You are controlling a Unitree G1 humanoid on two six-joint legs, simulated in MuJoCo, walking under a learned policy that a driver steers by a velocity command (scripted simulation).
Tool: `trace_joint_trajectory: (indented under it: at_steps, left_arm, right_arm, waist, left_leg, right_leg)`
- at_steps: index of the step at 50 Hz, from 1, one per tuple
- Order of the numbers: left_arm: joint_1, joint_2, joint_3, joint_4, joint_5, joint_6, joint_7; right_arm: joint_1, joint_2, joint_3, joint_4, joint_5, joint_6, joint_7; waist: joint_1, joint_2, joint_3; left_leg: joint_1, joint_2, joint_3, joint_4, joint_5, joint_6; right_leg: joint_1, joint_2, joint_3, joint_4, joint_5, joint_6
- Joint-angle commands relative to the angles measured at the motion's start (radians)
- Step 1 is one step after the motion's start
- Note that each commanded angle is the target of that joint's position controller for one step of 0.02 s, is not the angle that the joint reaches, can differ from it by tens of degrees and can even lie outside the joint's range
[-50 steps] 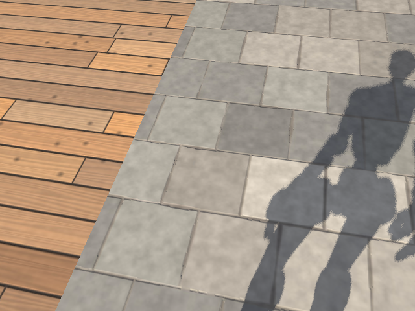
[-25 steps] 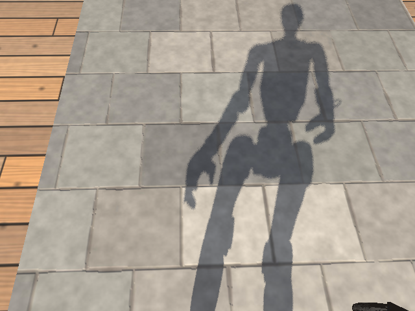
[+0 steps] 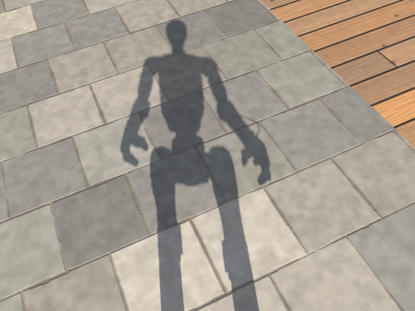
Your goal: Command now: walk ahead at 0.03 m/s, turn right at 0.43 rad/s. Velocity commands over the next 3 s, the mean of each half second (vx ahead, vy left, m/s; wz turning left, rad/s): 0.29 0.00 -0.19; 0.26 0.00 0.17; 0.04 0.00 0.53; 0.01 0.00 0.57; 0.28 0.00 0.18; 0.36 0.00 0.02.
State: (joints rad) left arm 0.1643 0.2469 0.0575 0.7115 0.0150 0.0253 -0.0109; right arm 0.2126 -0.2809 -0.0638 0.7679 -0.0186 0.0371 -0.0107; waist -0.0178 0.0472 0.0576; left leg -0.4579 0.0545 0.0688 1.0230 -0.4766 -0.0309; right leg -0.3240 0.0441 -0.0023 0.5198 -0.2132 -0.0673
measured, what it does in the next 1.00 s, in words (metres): walks ahead: left foot, then right foot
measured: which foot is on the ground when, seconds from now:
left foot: up 0.00-0.32, down 0.34-0.76, up 0.78-1.00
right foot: down 0.00-0.34, up 0.36-0.74, down 0.76-1.00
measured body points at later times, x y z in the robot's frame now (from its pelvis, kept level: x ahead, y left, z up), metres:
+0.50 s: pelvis +0.10 +0.03 +0.01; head +0.11 +0.05 +0.46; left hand +0.23 +0.28 -0.12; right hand +0.10 -0.24 -0.11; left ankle +0.06 +0.11 -0.74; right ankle +0.12 -0.10 -0.67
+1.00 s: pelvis +0.28 -0.03 +0.00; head +0.32 -0.04 +0.45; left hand +0.38 +0.23 -0.11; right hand +0.36 -0.29 -0.14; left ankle +0.26 +0.10 -0.65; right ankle +0.35 -0.10 -0.74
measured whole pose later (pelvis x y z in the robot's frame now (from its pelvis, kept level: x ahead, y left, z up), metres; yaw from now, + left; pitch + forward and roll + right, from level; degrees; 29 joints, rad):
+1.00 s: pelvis +0.28 -0.03 +0.00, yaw +4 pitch +0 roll +1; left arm 0.19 0.21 0.02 0.81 0.02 -0.05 0.03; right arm 0.26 -0.26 -0.07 0.84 -0.02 0.03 0.00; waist -0.02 0.03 0.09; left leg -0.51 0.02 0.00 1.12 -0.39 0.00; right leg -0.30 -0.01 -0.17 0.41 -0.13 -0.08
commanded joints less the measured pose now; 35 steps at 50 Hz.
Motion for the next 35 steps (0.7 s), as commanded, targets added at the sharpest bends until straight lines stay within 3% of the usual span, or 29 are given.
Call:
trace_joint_trajectory:
  at_steps: [1, 3, 5, 6, 9, 12, 13, 15, 16, 17, 18, 19, 20, 21, 23, 27, 31, 33, 35]
  left_arm:
    - [-0.003, 0.109, 0.024, -0.06, -0.007, -0.011, 0.015]
    - [0.046, 0.122, 0.027, -0.044, -0.003, -0.021, 0.008]
    - [0.083, 0.131, 0.029, -0.026, 0.004, -0.024, 0.003]
    - [0.095, 0.131, 0.028, -0.017, 0.008, -0.026, 0.001]
    - [0.124, 0.145, 0.028, 0.006, 0.012, -0.037, -0.003]
    - [0.123, 0.161, 0.03, 0.018, 0.01, -0.048, -0.006]
    - [0.115, 0.163, 0.031, 0.019, 0.008, -0.049, -0.007]
    - [0.077, 0.155, 0.029, 0.019, -0.005, -0.047, -0.007]
    - [0.056, 0.118, 0.02, 0.012, -0.003, -0.05, -0.003]
    - [0.0, 0.038, -0.003, -0.023, -0.001, -0.059, -0.003]
    - [-0.024, 0.028, -0.007, -0.051, 0.0, -0.07, -0.005]
    - [-0.04, 0.101, 0.01, -0.057, 0.027, -0.075, -0.008]
    - [0.001, 0.112, 0.017, -0.031, 0.023, -0.079, -0.021]
    - [0.04, 0.113, 0.018, -0.005, 0.021, -0.08, -0.031]
    - [0.047, 0.099, 0.016, 0.019, 0.031, -0.075, -0.043]
    - [-0.06, 0.056, -0.001, -0.008, 0.031, -0.064, -0.045]
    - [-0.188, 0.028, -0.02, -0.044, 0.022, -0.066, -0.048]
    - [-0.195, 0.017, -0.027, -0.041, 0.019, -0.071, -0.043]
    - [-0.155, 0.03, -0.024, -0.027, 0.018, -0.078, -0.029]
  right_arm:
    - [0.068, -0.088, -0.023, -0.04, -0.012, -0.001, 0.001]
    - [0.069, -0.071, -0.018, -0.042, -0.012, 0.003, 0.014]
    - [0.024, -0.062, -0.013, -0.055, -0.018, 0.005, 0.029]
    - [0.002, -0.063, -0.012, -0.062, -0.02, 0.002, 0.036]
    - [-0.021, -0.051, -0.007, -0.065, -0.02, -0.017, 0.045]
    - [-0.011, -0.042, -0.002, -0.064, -0.015, -0.037, 0.04]
    - [0.006, -0.04, -0.002, -0.06, -0.011, -0.043, 0.037]
    - [0.105, -0.02, 0.002, -0.024, -0.009, -0.058, 0.027]
    - [0.181, -0.033, -0.001, 0.002, -0.012, -0.072, 0.019]
    - [0.291, -0.096, -0.01, 0.016, -0.025, -0.087, 0.007]
    - [0.302, -0.219, -0.039, 0.019, -0.013, -0.091, 0.006]
    - [0.273, -0.198, -0.043, 0.028, -0.012, -0.088, 0.007]
    - [0.202, -0.138, -0.027, 0.012, -0.001, -0.093, 0.014]
    - [0.162, -0.106, -0.019, 0.003, 0.003, -0.1, 0.02]
    - [0.16, -0.078, -0.011, 0.01, 0.005, -0.118, 0.019]
    - [0.255, -0.058, -0.006, 0.062, 0.013, -0.13, 0.026]
    - [0.291, -0.062, -0.003, 0.095, 0.006, -0.128, 0.022]
    - [0.298, -0.07, -0.001, 0.113, 0.004, -0.124, 0.017]
    - [0.299, -0.08, 0.0, 0.13, 0.007, -0.119, 0.011]
  waist:
    - [-0.007, -0.157, -0.146]
    - [0.005, -0.131, -0.171]
    - [0.033, -0.166, -0.126]
    - [0.042, -0.182, -0.097]
    - [0.052, -0.162, -0.059]
    - [0.047, -0.155, -0.042]
    - [0.036, -0.151, -0.035]
    - [-0.027, -0.102, -0.028]
    - [-0.063, -0.058, -0.032]
    - [-0.109, 0.096, -0.037]
    - [-0.099, 0.204, 0.036]
    - [-0.067, 0.095, 0.104]
    - [-0.014, 0.049, 0.105]
    - [0.01, 0.043, 0.079]
    - [0.011, 0.047, 0.031]
    - [-0.02, 0.036, 0.022]
    - [-0.05, 0.054, 0.044]
    - [-0.047, 0.063, 0.041]
    - [-0.025, 0.078, 0.014]
  left_leg:
    - [-0.069, -0.008, -0.059, 0.074, 0.072, 0.008]
    - [-0.051, -0.007, -0.056, 0.019, 0.095, 0.008]
    - [-0.079, -0.006, -0.054, -0.071, 0.112, 0.012]
    - [-0.086, -0.009, -0.053, -0.117, 0.116, 0.014]
    - [-0.039, -0.022, -0.042, -0.25, 0.112, 0.027]
    - [0.069, -0.043, -0.023, -0.366, 0.077, 0.055]
    - [0.127, -0.053, -0.013, -0.415, 0.079, 0.067]
    - [0.343, -0.081, 0.02, -0.587, 0.184, 0.093]
    - [0.484, -0.049, -0.043, -0.634, 0.147, 0.103]
    - [0.576, 0.161, -0.315, -0.793, -0.095, 0.137]
    - [0.562, 0.337, -0.652, -0.957, -0.355, 0.214]
    - [0.455, 0.369, -0.689, -0.964, -0.364, 0.269]
    - [0.438, 0.304, -0.604, -0.952, -0.297, 0.25]
    - [0.439, 0.249, -0.506, -0.954, -0.19, 0.219]
    - [0.457, 0.172, -0.346, -0.946, 0.07, 0.195]
    - [0.495, 0.135, -0.217, -0.915, 0.419, 0.21]
    - [0.473, 0.116, -0.138, -0.875, 0.676, 0.203]
    - [0.457, 0.111, -0.099, -0.811, 0.881, 0.185]
    - [0.456, 0.124, -0.12, -0.725, 1.052, 0.165]
  right_leg:
    - [0.192, -0.232, 0.227, -0.186, 0.526, -0.168]
    - [0.204, -0.226, 0.25, -0.243, 0.247, -0.174]
    - [0.207, -0.227, 0.308, -0.322, -0.122, -0.178]
    - [0.204, -0.232, 0.331, -0.348, -0.212, -0.177]
    - [0.188, -0.24, 0.341, -0.364, -0.259, -0.172]
    - [0.121, -0.236, 0.336, -0.351, -0.297, -0.172]
    - [0.081, -0.232, 0.336, -0.344, -0.316, -0.169]
    - [-0.058, -0.19, 0.302, -0.276, -0.378, -0.14]
    - [-0.173, -0.141, 0.272, -0.184, -0.396, -0.108]
    - [-0.308, -0.05, 0.163, 0.064, -0.37, -0.056]
    - [-0.493, 0.057, 0.011, 0.254, -0.306, -0.028]
    - [-0.499, -0.017, 0.08, 0.358, -0.239, -0.031]
    - [-0.474, -0.046, 0.087, 0.393, -0.161, -0.024]
    - [-0.443, -0.06, 0.074, 0.403, -0.109, -0.012]
    - [-0.412, -0.076, 0.026, 0.448, -0.011, 0.011]
    - [-0.459, -0.101, -0.029, 0.414, 0.077, 0.049]
    - [-0.376, -0.088, -0.076, 0.213, 0.134, 0.059]
    - [-0.267, -0.054, -0.104, 0.114, 0.131, 0.044]
    - [-0.151, -0.023, -0.093, 0.071, 0.139, 0.018]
